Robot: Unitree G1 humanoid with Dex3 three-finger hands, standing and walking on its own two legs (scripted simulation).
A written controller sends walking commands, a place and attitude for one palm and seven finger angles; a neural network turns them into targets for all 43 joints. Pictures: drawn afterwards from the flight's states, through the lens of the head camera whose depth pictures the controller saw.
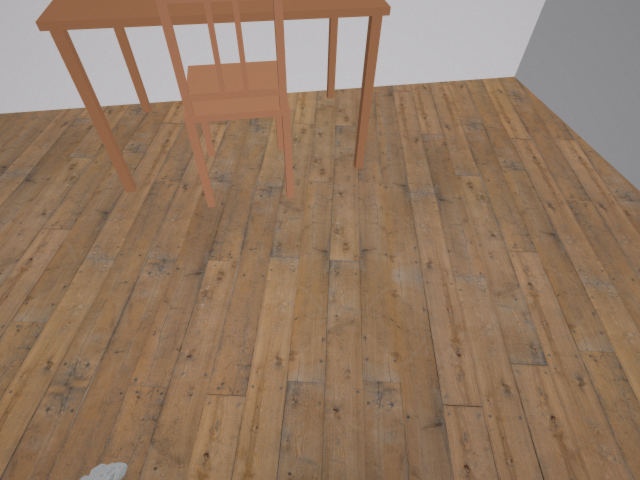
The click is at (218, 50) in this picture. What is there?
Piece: chair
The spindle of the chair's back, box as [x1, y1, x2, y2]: [204, 2, 224, 91]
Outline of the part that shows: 204,2 220,91 224,91 209,2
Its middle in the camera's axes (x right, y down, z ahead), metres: -0.35 -0.63 +1.28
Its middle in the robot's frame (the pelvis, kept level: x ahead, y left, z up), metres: +1.36 +0.41 -0.08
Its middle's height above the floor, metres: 0.69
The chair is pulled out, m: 0.00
